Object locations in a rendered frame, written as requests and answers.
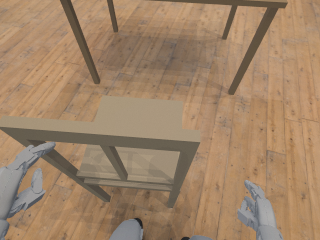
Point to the robot left thigh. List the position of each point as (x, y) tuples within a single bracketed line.
[(128, 230)]

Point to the left robot hand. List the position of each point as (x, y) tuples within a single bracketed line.
[(12, 175)]

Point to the robot right forearm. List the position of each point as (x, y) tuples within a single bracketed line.
[(267, 232)]

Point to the chair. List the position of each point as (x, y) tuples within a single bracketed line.
[(135, 143)]

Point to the robot left forearm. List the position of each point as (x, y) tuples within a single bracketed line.
[(4, 226)]

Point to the robot left foot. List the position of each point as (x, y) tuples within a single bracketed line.
[(140, 222)]

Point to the right robot hand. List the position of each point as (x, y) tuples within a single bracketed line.
[(261, 213)]

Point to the table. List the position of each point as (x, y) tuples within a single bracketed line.
[(271, 5)]

